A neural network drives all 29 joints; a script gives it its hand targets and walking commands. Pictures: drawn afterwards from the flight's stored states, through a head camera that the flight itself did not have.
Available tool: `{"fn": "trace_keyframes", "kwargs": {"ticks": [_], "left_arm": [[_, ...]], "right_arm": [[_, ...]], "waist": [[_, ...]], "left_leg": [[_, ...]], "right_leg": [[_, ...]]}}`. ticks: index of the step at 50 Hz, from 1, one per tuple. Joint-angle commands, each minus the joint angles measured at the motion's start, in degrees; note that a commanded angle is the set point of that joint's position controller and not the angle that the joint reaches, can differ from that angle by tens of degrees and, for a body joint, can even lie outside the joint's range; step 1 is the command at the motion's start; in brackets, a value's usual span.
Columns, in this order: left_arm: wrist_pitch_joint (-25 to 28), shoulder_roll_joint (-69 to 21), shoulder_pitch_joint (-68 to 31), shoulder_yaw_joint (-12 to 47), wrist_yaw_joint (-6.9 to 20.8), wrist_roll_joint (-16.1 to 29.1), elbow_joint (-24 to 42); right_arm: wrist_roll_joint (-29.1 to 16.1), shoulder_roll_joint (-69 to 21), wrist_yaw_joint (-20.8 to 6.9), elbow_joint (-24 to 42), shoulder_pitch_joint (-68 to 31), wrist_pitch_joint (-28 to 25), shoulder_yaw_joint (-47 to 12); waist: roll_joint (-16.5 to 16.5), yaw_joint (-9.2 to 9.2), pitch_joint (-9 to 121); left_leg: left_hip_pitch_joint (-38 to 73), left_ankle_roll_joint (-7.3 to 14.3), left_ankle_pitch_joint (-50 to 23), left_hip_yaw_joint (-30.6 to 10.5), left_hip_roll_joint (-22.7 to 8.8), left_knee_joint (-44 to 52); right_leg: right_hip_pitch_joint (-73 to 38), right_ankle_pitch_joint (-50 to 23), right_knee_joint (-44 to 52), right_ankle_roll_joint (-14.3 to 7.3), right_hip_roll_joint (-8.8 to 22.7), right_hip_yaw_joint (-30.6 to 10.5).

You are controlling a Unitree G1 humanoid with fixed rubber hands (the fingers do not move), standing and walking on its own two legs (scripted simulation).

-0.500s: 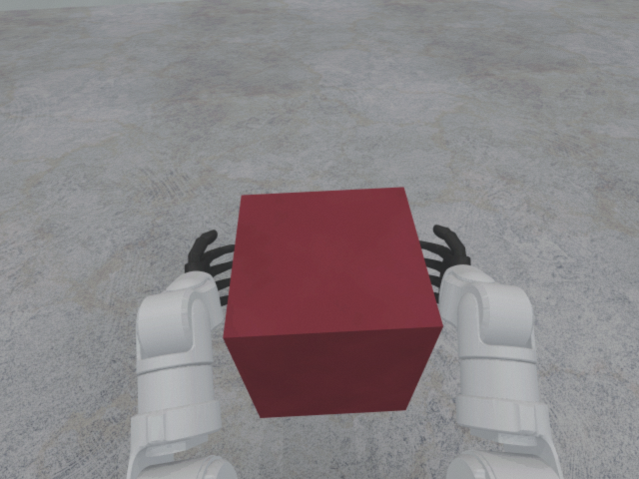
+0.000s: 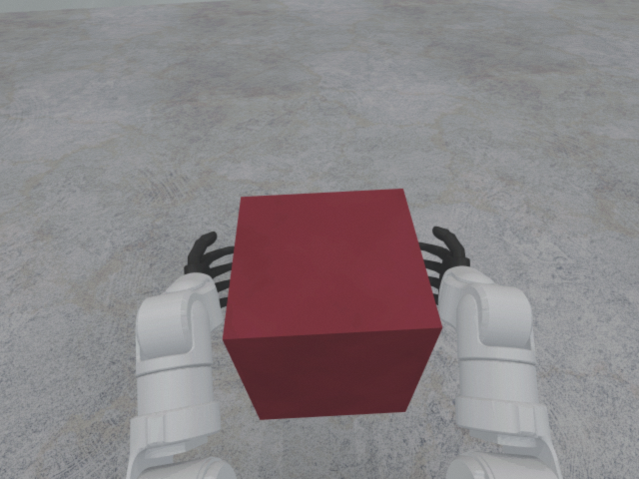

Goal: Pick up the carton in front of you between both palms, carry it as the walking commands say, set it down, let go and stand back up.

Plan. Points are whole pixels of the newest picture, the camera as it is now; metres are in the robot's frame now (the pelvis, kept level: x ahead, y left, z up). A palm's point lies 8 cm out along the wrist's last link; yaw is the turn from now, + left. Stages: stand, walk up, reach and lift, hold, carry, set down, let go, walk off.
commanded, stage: carry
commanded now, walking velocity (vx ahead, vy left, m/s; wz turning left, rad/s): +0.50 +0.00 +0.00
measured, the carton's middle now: (327, 310) +0.34 +0.00 +0.04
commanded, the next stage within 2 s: none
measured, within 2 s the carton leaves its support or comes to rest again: neither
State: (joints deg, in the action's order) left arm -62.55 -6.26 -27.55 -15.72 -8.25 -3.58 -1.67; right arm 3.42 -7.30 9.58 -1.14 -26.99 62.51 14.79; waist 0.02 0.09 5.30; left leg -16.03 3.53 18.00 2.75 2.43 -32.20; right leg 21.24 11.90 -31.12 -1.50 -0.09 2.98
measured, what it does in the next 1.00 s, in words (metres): walks ahead: left foot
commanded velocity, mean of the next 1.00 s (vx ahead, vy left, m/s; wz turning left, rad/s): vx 0.50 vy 0.00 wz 0.00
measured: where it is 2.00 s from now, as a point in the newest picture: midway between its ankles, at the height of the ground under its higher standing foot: (327, 274)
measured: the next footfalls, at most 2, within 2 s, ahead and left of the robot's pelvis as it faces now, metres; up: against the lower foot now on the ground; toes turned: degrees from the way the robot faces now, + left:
left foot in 0.66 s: +0.41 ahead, +0.08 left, +0.00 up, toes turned +7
right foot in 1.18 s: +0.76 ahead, -0.13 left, +0.00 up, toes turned -13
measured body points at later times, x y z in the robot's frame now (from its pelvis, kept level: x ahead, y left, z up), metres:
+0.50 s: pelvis +0.14 -0.03 +0.01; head +0.17 -0.04 +0.46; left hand +0.49 +0.13 +0.10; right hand +0.49 -0.18 +0.10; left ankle +0.25 +0.10 -0.68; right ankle +0.05 -0.11 -0.73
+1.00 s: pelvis +0.44 +0.01 +0.02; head +0.46 +0.03 +0.47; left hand +0.74 +0.15 +0.11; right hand +0.72 -0.16 +0.11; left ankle +0.37 +0.07 -0.73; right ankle +0.55 -0.16 -0.67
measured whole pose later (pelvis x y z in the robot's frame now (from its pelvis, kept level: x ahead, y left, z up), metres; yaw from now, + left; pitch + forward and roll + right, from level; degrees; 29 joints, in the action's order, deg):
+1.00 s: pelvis +0.44 +0.01 +0.02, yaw -3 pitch +4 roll -3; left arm -64.7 -7.5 -7.6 -5.6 -7.9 -2.8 25.0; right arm 0.5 -7.5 8.9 24.3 -7.2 64.0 5.7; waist 0.4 -1.1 3.0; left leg -3.5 3.4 13.2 9.3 -0.9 -12.0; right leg 35.7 7.6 -41.5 1.4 5.0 5.8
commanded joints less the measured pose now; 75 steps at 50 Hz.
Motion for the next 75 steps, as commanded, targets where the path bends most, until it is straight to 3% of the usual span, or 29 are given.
{"fn": "trace_keyframes", "kwargs": {"ticks": [1,4,6,8,9,10,11,12,15,20,26,29,30,31,32,33,34,36,41,52,56,57,58,59,60,61,63,67,75], "left_arm": [[0.9,-43.7,-35.1,33.3,0.6,9.8,3.1],[1.0,-43.1,-35.1,32.4,0.4,9.6,1.9],[1.2,-43.0,-33.6,31.7,0.3,9.5,1.0],[1.5,-42.6,-31.2,31.2,0.2,9.4,0.5],[1.6,-42.6,-29.5,30.9,0.2,9.2,0.0],[1.8,-41.1,-28.5,30.4,0.0,8.7,-0.3],[1.9,-41.1,-27.8,30.2,-0.1,8.7,-1.0],[2.2,-42.1,-29.3,31.2,0.0,9.0,0.8],[3.1,-45.0,-35.4,36.5,1.0,12.7,8.0],[4.6,-45.4,-36.9,40.7,2.4,17.4,13.8],[2.7,-40.8,-27.8,38.9,1.9,14.7,11.0],[2.1,-40.8,-26.7,38.1,1.8,13.7,11.0],[1.8,-40.4,-26.5,37.8,1.7,13.4,11.2],[1.5,-40.1,-26.5,37.6,1.5,13.3,11.9],[1.1,-41.1,-25.6,38.0,1.5,13.3,13.4],[0.6,-41.2,-25.2,38.9,1.5,13.5,13.8],[0.6,-44.0,-23.4,38.9,1.7,13.1,14.3],[0.7,-48.4,-22.7,40.4,2.9,14.0,16.2],[1.0,-52.2,-11.2,45.8,4.6,13.8,24.0],[-6.3,-44.5,5.9,48.2,5.7,14.8,33.8],[-8.0,-42.3,6.1,47.5,6.6,15.7,34.5],[-8.0,-42.2,4.8,47.3,6.7,16.0,35.4],[-7.9,-41.6,5.0,46.8,6.7,15.8,35.5],[-7.5,-42.3,4.8,47.1,6.9,16.5,35.4],[-7.1,-44.9,4.5,47.5,7.3,17.4,36.4],[-6.6,-46.7,5.9,47.3,7.7,17.5,36.4],[-5.7,-49.9,4.4,48.0,8.3,17.3,36.2],[-4.9,-49.1,6.8,48.5,9.6,16.8,34.4],[-5.0,-42.4,5.9,48.2,8.4,16.4,37.0]], "right_arm": [[-10.2,-43.5,-0.9,3.0,-35.6,-1.1,-33.4],[-10.5,-42.9,-0.6,3.3,-36.5,-1.3,-34.2],[-11.0,-42.6,-0.4,3.5,-36.3,-1.7,-34.6],[-11.3,-42.8,-0.2,3.8,-35.2,-2.1,-34.8],[-11.5,-42.9,-0.1,4.2,-35.2,-2.3,-34.9],[-11.7,-43.5,-0.2,4.9,-35.0,-2.2,-35.1],[-11.9,-43.5,-0.2,4.8,-35.6,-2.2,-35.0],[-12.4,-44.0,-0.3,5.4,-36.6,-2.4,-35.3],[-11.7,-45.6,-0.6,4.5,-34.2,-3.2,-33.9],[-10.2,-45.1,-0.5,9.2,-33.8,-4.2,-35.8],[-8.2,-40.2,-0.2,9.9,-26.8,-2.4,-35.4],[-9.4,-40.4,-0.7,10.0,-26.5,-2.0,-35.8],[-10.0,-40.5,-0.9,10.4,-26.2,-1.9,-36.1],[-10.4,-40.1,-1.1,10.4,-25.1,-1.8,-36.2],[-10.9,-39.9,-1.1,10.4,-24.2,-1.8,-36.2],[-11.5,-42.2,-1.4,10.8,-22.6,-1.5,-36.9],[-12.6,-45.0,-2.1,11.7,-21.7,-1.3,-38.1],[-14.9,-49.0,-3.8,16.8,-23.0,-1.7,-41.0],[-17.3,-52.7,-7.2,26.0,-13.4,-1.3,-46.2],[-15.5,-42.9,-7.8,31.8,7.4,5.9,-44.5],[-15.0,-41.0,-7.5,34.2,6.1,7.4,-44.8],[-15.5,-40.7,-7.5,35.4,4.8,7.4,-45.4],[-16.2,-40.7,-7.4,37.3,2.7,7.6,-46.1],[-17.0,-41.7,-7.5,38.6,2.1,7.7,-47.2],[-17.9,-43.3,-7.7,38.8,1.5,7.3,-48.4],[-18.5,-45.6,-8.2,38.5,1.0,6.8,-49.2],[-17.8,-49.0,-9.0,36.5,1.9,6.0,-49.8],[-15.0,-49.3,-9.1,33.2,6.7,4.6,-49.4],[-15.1,-44.9,-7.4,35.9,4.5,4.8,-49.1]], "waist": [[9.8,-2.77,9.0],[6.9,-3.31,8.8],[6.5,-2.44,11.5],[4.7,-0.21,15.4],[0.4,1.91,17.7],[-12.7,3.4,18.7],[-15.7,4.18,16.8],[-10.3,4.69,15.2],[-1.2,2.96,15.7],[-6.5,3.15,13.9],[-8.7,3.1,11.9],[-8.6,-0.6,16.7],[-6.0,-2.06,20.9],[2.3,-3.23,24.4],[16.7,-1.58,27.7],[15.2,-2.34,26.4],[8.9,-1.37,24.8],[3.6,-1.81,19.9],[7.1,-1.34,19.1],[9.0,-1.62,4.9],[9.6,-0.33,6.4],[6.6,0.8,10.6],[-5.3,1.58,17.0],[-17.8,0.88,19.2],[-12.5,0.84,18.6],[-7.2,0.65,17.1],[-1.9,0.24,14.5],[-6.0,0.14,10.3],[-6.8,0.57,2.4]], "left_leg": [[3.2,8.0,28.3,-24.5,-18.3,18.1],[7.2,9.4,13.8,-22.8,-18.5,15.8],[9.4,8.5,-0.6,-17.8,-17.0,11.0],[2.2,5.6,-4.2,-9.7,-13.2,3.4],[-6.7,2.9,-7.4,-4.6,-9.7,-5.3],[-21.3,-0.7,0.9,0.7,-3.6,-18.8],[-33.4,-0.8,13.5,0.4,-1.5,-24.7],[-37.2,-1.0,16.1,-1.0,-3.2,-30.9],[-35.0,-1.1,9.1,-2.5,-6.7,-32.8],[-29.8,-2.8,-4.3,1.0,-7.1,-21.4],[-19.1,-1.9,-13.6,6.9,-3.6,-1.7],[-0.1,-1.0,-15.1,11.3,0.8,6.2],[13.1,-0.5,-14.4,9.7,-0.9,7.8],[28.3,3.2,-10.1,-6.1,-12.3,7.1],[37.4,9.3,-14.4,-31.4,-26.4,10.7],[36.6,12.0,-12.7,-34.8,-27.2,14.1],[34.4,10.2,-11.9,-28.5,-24.4,14.3],[24.6,6.2,-14.8,-19.5,-22.2,17.4],[25.7,4.6,-23.9,-8.5,-19.5,19.9],[25.9,3.2,-36.1,2.4,-15.4,20.9],[19.7,-0.1,-51.0,7.9,-13.5,5.3],[10.7,-2.2,-42.3,9.0,-11.3,-5.9],[-4.5,-3.9,-22.4,8.0,-7.2,-24.5],[-19.5,-4.2,8.1,4.1,-0.7,-38.9],[-24.0,-2.8,8.2,-2.3,-4.5,-45.7],[-23.1,-2.0,5.7,-3.5,-7.3,-46.0],[-19.0,-1.8,-0.2,-4.6,-10.7,-37.7],[-17.0,-3.5,-5.7,0.8,-10.8,-22.9],[-18.4,-4.4,-16.6,6.5,-8.9,-2.0]], "right_leg": [[8.7,15.3,-11.1,-1.2,0.0,1.4],[12.0,11.3,-10.8,-1.7,0.9,1.0],[8.1,8.9,-5.2,-1.6,-0.3,3.4],[-8.1,6.6,3.1,-2.2,-0.5,3.9],[-20.6,6.9,6.5,-4.1,3.1,-3.0],[-31.7,3.6,8.9,-8.6,14.7,-21.6],[-38.0,-5.2,9.6,-13.5,20.3,-31.3],[-38.3,-11.4,8.9,-15.4,21.6,-32.7],[-32.1,-7.7,9.7,-12.3,18.7,-25.4],[-27.6,-14.6,14.4,-9.4,14.5,-13.7],[-28.8,-30.5,13.3,-5.9,11.7,-4.4],[-25.4,-45.6,1.0,-2.8,9.8,1.8],[-19.2,-38.2,-9.4,-0.9,8.2,4.1],[-3.9,-19.4,-22.2,1.2,5.9,2.9],[10.9,14.7,-36.3,2.8,-1.4,1.1],[18.3,17.3,-43.7,1.8,-0.9,-2.8],[19.9,14.0,-42.6,0.1,2.3,-4.6],[16.8,9.5,-35.0,1.2,5.8,-4.2],[14.9,2.9,-21.3,2.5,5.1,0.5],[15.6,-10.5,0.8,1.4,3.0,8.8],[-4.2,-8.5,6.7,-0.7,-2.0,14.2],[-18.1,-5.6,6.3,-1.4,0.3,11.1],[-31.9,3.2,8.6,-5.9,14.7,-11.9],[-38.7,0.3,16.5,-12.3,25.6,-33.6],[-37.6,-3.6,16.7,-13.2,24.9,-29.7],[-32.8,-9.1,15.9,-10.4,22.0,-22.4],[-22.5,-2.6,19.3,-7.6,20.4,-15.3],[-16.0,3.7,25.0,-6.0,17.7,-4.8],[-20.1,-3.9,25.6,-5.3,14.7,2.6]]}}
